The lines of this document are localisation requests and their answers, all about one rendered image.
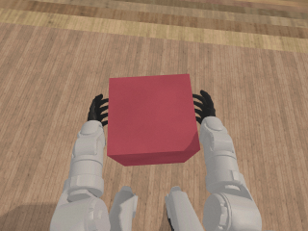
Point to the robot right hand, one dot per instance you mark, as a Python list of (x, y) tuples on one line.
[(207, 106)]

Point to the robot left thigh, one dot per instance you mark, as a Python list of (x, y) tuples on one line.
[(123, 211)]

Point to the robot right forearm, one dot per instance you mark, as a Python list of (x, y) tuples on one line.
[(223, 175)]

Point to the left robot upper arm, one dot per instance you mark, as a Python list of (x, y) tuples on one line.
[(88, 214)]

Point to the carton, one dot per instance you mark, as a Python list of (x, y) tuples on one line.
[(151, 120)]

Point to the robot left hand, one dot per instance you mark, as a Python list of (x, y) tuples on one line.
[(95, 110)]

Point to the robot left shin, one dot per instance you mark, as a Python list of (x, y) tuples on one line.
[(125, 188)]

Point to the robot left forearm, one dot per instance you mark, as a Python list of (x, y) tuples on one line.
[(85, 170)]

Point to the right robot upper arm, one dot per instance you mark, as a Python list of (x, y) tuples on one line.
[(228, 212)]

